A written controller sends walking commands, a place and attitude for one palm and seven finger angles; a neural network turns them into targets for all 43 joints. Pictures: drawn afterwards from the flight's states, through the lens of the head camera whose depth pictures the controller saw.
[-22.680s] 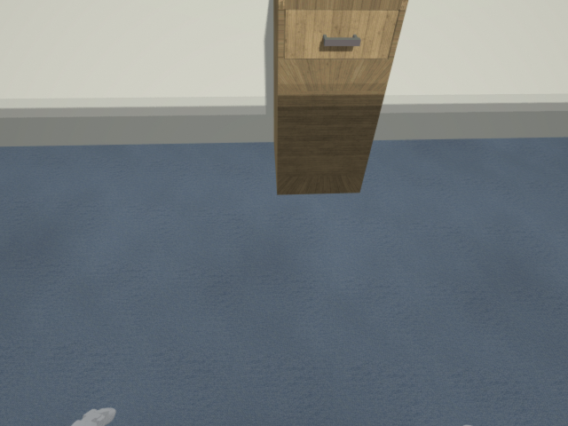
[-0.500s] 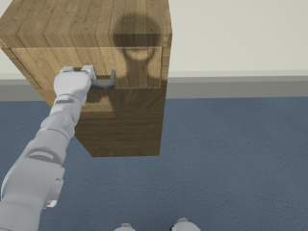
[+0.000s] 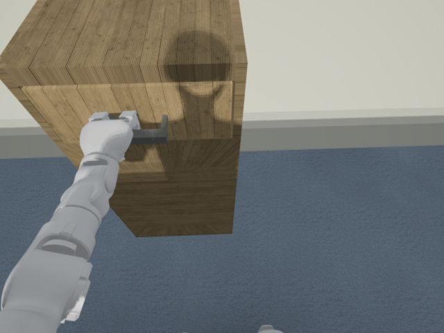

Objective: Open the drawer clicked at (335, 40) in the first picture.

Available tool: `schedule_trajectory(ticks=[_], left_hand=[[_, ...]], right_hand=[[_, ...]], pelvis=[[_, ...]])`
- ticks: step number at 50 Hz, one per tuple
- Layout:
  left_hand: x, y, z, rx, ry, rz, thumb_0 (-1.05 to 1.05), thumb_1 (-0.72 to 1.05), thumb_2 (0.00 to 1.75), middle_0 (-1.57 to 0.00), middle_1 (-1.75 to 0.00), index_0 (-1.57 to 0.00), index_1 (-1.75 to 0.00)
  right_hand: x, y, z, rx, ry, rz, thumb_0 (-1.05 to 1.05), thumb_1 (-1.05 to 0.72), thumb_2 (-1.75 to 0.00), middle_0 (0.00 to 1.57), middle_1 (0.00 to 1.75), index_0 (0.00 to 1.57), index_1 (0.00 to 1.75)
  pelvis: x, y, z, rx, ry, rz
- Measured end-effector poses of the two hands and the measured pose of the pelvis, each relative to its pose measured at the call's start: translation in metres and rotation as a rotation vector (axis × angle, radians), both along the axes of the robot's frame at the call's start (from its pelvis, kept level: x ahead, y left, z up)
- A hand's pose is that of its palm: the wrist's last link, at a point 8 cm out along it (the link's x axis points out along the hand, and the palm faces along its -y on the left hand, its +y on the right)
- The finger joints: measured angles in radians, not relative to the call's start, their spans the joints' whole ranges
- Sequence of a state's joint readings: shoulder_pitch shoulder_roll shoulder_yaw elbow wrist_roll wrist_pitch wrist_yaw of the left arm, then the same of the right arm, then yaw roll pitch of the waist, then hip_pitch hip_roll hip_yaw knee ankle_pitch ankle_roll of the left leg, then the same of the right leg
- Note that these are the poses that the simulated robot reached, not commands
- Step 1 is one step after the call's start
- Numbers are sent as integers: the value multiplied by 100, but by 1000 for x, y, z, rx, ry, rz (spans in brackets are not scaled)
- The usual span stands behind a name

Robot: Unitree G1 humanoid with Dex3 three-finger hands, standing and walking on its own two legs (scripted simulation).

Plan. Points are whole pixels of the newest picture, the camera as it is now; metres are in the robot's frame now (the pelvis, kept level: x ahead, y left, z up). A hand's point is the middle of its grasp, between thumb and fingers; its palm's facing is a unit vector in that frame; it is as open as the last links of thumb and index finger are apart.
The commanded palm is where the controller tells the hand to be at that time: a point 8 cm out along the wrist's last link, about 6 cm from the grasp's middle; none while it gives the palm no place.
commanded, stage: pull the drawer open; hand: left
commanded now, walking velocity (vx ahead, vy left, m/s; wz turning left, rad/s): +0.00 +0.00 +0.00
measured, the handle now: (137, 128) +0.50 +0.17 +0.04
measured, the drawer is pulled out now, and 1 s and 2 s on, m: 0.00 0.12 0.24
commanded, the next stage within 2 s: none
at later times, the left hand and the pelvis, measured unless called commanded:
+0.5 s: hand (112, 183) +0.39 +0.21 +0.02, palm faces -0.01 -0.03 -1.00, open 5.2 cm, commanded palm +0.36 +0.19 +0.07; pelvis +0.01 +0.00 +0.01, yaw +1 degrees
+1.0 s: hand (107, 207) +0.34 +0.21 +0.02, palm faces -0.01 -0.05 -1.00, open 5.2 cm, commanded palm +0.30 +0.20 +0.07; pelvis +0.00 -0.01 +0.01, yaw +0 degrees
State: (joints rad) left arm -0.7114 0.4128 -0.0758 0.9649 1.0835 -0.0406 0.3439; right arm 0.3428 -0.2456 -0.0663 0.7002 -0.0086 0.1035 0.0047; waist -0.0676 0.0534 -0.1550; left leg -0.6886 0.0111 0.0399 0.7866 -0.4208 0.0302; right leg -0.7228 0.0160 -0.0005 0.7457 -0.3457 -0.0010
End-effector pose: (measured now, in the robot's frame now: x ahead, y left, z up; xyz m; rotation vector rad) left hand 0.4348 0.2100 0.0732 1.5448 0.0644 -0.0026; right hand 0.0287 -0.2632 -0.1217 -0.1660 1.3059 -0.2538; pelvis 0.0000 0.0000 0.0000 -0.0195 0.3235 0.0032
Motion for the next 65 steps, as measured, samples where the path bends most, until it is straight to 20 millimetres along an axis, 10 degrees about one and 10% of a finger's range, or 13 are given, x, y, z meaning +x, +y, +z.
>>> schedule_trajectory(ticks=[26,50,65], left_hand=[[-71,-2,-1,-2,-27,18,0,78,85,-41,-134,-41,-135],[-119,-3,-1,-27,-33,25,1,78,83,-42,-135,-41,-134],[-161,-4,-1,-51,-42,53,0,78,82,-41,-135,-41,-135]], right_hand=[[114,14,12,54,-227,138,0,-90,-90,20,30,20,30],[98,-1,16,40,-261,122,0,-90,-90,20,30,20,30],[137,15,28,64,-379,182,1,-90,-90,20,30,20,30]], pelvis=[[12,-4,8,7,-82,25],[3,-15,10,21,-123,0],[3,-15,12,25,-158,0]])
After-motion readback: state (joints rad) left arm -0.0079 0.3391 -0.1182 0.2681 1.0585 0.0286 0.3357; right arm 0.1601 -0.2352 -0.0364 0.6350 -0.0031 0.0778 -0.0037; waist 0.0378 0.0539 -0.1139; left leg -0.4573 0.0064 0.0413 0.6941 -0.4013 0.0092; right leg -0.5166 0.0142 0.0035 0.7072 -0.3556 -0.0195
